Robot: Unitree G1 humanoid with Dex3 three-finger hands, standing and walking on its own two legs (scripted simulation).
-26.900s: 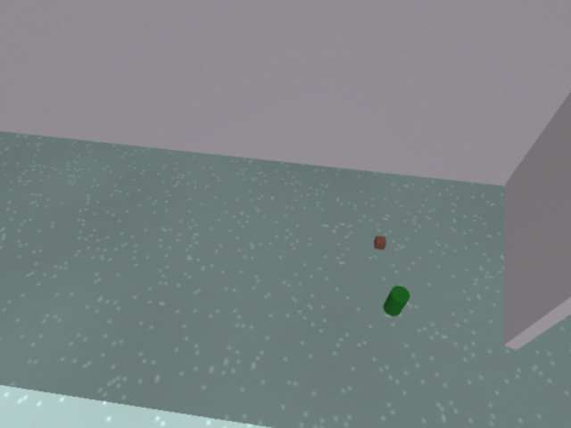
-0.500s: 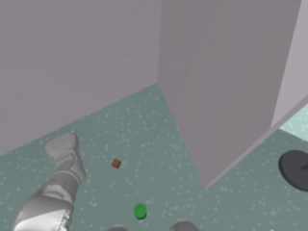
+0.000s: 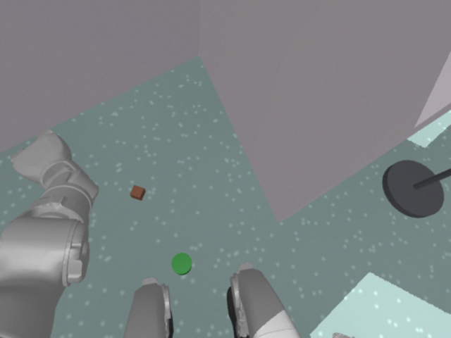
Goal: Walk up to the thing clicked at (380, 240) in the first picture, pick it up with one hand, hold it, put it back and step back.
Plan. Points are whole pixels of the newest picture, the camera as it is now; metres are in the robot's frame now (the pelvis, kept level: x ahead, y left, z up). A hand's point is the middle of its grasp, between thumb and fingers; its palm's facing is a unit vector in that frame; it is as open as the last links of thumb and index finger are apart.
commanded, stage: go down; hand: left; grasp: from above
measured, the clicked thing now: (137, 192) +0.56 +0.20 -0.63
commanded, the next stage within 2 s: none
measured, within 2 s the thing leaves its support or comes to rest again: neither
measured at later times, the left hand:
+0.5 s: hand (63, 170) +0.46 +0.27 -0.13, palm faces -0.32 -0.23 -0.92, open 12.4 cm
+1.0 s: hand (66, 170) +0.47 +0.27 -0.16, palm faces -0.33 -0.22 -0.92, open 12.0 cm
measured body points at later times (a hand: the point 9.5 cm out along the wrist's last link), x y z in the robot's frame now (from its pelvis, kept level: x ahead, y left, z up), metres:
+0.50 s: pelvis +0.00 +0.00 -0.03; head +0.18 +0.03 +0.38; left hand +0.47 +0.27 -0.08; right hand +0.02 -0.26 -0.15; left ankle +0.03 +0.13 -0.62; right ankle +0.05 -0.14 -0.62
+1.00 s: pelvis -0.01 +0.00 -0.06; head +0.18 +0.03 +0.35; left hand +0.48 +0.28 -0.11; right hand +0.00 -0.25 -0.18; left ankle +0.03 +0.13 -0.62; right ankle +0.05 -0.14 -0.62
